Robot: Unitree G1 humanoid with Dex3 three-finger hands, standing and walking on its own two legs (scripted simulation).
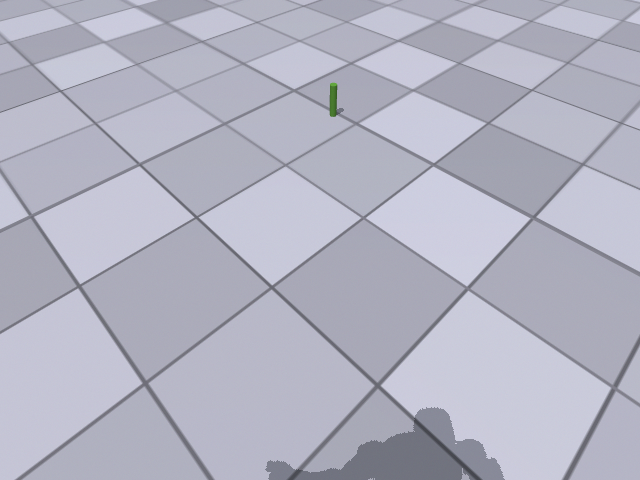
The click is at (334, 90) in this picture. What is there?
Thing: slim round
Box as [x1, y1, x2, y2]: [330, 83, 336, 116]
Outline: 331,83 330,115 334,116 336,113 336,83
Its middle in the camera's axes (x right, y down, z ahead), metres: +0.08 -0.81 +2.23
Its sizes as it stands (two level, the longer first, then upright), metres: 0.040 0.040 0.189
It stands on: the floor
